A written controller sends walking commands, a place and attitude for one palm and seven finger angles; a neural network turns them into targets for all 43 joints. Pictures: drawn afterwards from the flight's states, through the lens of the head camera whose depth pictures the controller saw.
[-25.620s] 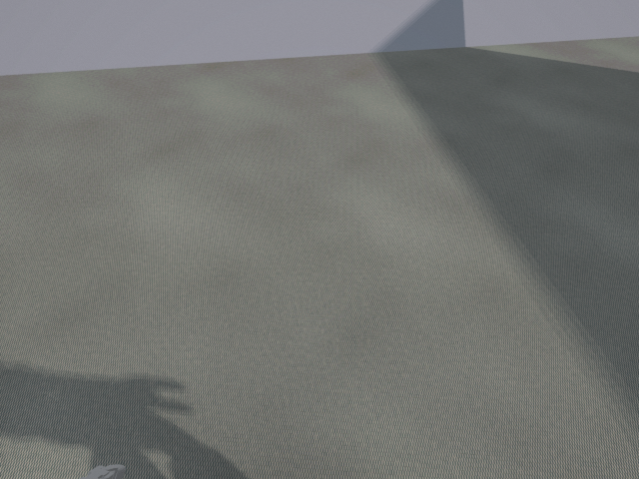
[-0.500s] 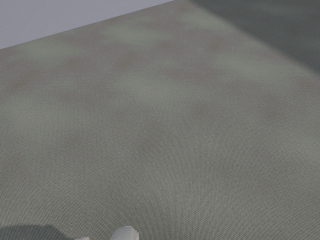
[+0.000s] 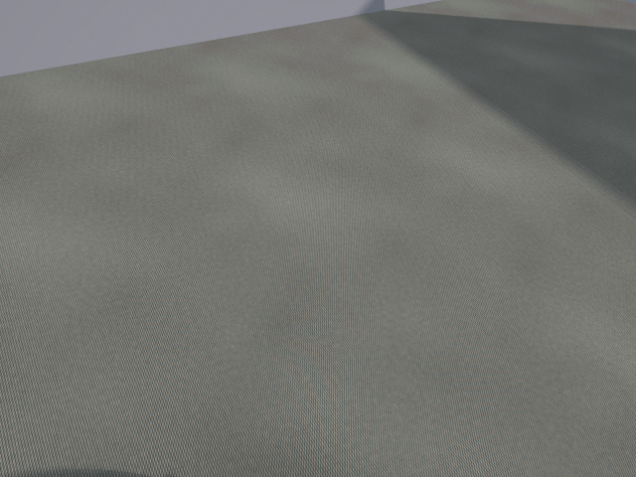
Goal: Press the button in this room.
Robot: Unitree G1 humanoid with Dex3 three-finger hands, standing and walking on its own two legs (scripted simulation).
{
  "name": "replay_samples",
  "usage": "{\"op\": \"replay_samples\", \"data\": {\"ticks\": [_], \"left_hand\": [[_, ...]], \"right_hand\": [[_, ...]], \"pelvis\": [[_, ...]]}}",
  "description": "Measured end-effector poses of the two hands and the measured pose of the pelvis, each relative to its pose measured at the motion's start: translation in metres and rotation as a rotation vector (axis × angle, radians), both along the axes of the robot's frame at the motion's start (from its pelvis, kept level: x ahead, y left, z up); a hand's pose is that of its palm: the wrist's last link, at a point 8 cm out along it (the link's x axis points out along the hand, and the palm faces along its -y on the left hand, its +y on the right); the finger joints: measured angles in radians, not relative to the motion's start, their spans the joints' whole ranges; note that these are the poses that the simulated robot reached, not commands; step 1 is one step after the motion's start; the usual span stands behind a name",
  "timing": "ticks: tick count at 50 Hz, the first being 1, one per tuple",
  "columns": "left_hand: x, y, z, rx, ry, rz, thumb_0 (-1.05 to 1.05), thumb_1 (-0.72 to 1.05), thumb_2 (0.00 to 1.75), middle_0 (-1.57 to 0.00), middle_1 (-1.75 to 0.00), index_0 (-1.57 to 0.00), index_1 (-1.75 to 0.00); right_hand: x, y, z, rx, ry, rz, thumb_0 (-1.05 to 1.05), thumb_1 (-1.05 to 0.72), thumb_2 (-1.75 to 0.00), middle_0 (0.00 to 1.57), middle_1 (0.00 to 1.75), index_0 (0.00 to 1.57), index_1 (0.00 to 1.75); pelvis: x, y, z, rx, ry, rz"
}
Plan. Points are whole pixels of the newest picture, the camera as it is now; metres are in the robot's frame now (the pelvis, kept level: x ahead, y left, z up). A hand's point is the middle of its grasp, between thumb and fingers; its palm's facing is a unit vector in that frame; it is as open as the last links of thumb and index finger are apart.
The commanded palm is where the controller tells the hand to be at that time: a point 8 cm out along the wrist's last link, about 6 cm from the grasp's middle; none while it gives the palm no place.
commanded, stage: turn to face it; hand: left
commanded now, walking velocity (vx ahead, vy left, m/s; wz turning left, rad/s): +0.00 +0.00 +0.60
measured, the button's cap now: out of the picture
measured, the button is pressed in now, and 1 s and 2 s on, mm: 0 0 0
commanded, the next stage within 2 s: none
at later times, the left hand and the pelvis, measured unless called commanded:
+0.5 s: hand out of the picture +0.11 +0.15 -0.14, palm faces +0.24 -0.92 -0.29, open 7.4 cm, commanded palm none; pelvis +0.02 -0.07 -0.01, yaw +18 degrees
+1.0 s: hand out of the picture -0.16 +0.11 -0.19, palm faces +0.63 -0.72 -0.29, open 7.4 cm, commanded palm none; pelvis +0.00 -0.06 -0.02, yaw +37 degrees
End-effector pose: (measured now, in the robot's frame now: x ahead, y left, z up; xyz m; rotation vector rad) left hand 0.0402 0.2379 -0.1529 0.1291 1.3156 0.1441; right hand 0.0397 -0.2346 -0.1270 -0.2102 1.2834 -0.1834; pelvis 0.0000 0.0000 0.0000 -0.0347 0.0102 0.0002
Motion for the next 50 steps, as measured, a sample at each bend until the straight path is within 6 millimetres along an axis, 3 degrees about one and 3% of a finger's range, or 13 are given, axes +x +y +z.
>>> {"op": "replay_samples", "data": {"ticks": [6, 12, 17, 21, 28, 35, 39, 43, 48, 50], "left_hand": [[0.043, 0.001, 0.006, 0.011, -0.087, 0.016, 0.01, 0.91, 0.9, -0.2, -0.3, -0.2, -0.3], [0.074, -0.006, 0.015, 0.038, -0.155, 0.037, 0.01, 0.91, 0.9, -0.2, -0.3, -0.2, -0.3], [0.088, -0.019, 0.026, 0.074, -0.215, 0.065, 0.01, 0.91, 0.9, -0.2, -0.3, -0.2, -0.3], [0.083, -0.032, 0.033, 0.124, -0.254, 0.102, 0.01, 0.91, 0.9, -0.2, -0.3, -0.2, -0.3], [0.023, -0.05, 0.048, 0.171, -0.198, 0.224, 0.01, 0.9, 0.9, -0.2, -0.3, -0.21, -0.3], [-0.062, -0.072, 0.041, 0.165, -0.075, 0.39, 0.01, 0.9, 0.9, -0.2, -0.3, -0.21, -0.3], [-0.116, -0.086, 0.035, 0.142, 0.023, 0.484, 0.01, 0.9, 0.9, -0.2, -0.3, -0.2, -0.3], [-0.167, -0.097, 0.026, 0.11, 0.11, 0.575, 0.01, 0.9, 0.9, -0.2, -0.3, -0.21, -0.3], [-0.221, -0.098, 0.004, 0.067, 0.167, 0.687, 0.01, 0.9, 0.9, -0.2, -0.3, -0.21, -0.3], [-0.233, -0.095, -0.003, 0.055, 0.181, 0.72, 0.01, 0.9, 0.9, -0.2, -0.3, -0.2, -0.3]], "right_hand": [[-0.03, -0.004, -0.002, 0.005, 0.125, -0.026, 0.0, -0.93, -0.9, 0.21, 0.3, 0.2, 0.3], [-0.039, -0.019, -0.005, 0.011, 0.187, -0.017, 0.0, -0.91, -0.9, 0.21, 0.3, 0.2, 0.3], [-0.025, -0.044, -0.015, 0.021, 0.201, 0.026, 0.0, -0.91, -0.9, 0.21, 0.3, 0.2, 0.3], [0.005, -0.07, -0.031, 0.037, 0.171, 0.076, 0.0, -0.9, -0.9, 0.21, 0.3, 0.2, 0.3], [0.087, -0.092, -0.029, 0.04, 0.065, 0.235, 0.0, -0.91, -0.9, 0.2, 0.3, 0.19, 0.3], [0.16, -0.078, -0.024, 0.03, -0.006, 0.414, 0.0, -0.91, -0.9, 0.2, 0.3, 0.19, 0.3], [0.194, -0.049, -0.019, 0.031, -0.047, 0.518, 0.0, -0.91, -0.9, 0.2, 0.3, 0.19, 0.3], [0.221, -0.005, -0.013, 0.042, -0.096, 0.63, 0.0, -0.91, -0.9, 0.2, 0.3, 0.19, 0.3], [0.24, 0.06, -0.007, 0.055, -0.187, 0.773, 0.0, -0.91, -0.9, 0.2, 0.3, 0.19, 0.3], [0.24, 0.08, -0.002, 0.065, -0.216, 0.81, 0.0, -0.91, -0.9, 0.2, 0.3, 0.19, 0.3]], "pelvis": [[0.007, -0.002, 0.0, 0.007, 0.018, 0.056], [0.012, -0.016, -0.001, 0.015, 0.034, 0.128], [0.016, -0.036, -0.005, 0.027, 0.043, 0.191], [0.021, -0.057, -0.012, 0.043, 0.041, 0.236], [0.024, -0.079, -0.004, 0.084, 0.008, 0.353], [0.023, -0.087, -0.003, 0.1, 0.004, 0.453], [0.018, -0.085, -0.004, 0.095, 0.011, 0.505], [0.012, -0.078, -0.007, 0.078, 0.018, 0.557], [0.002, -0.059, -0.02, 0.046, 0.019, 0.629], [-0.002, -0.056, -0.022, 0.055, 0.011, 0.653]]}}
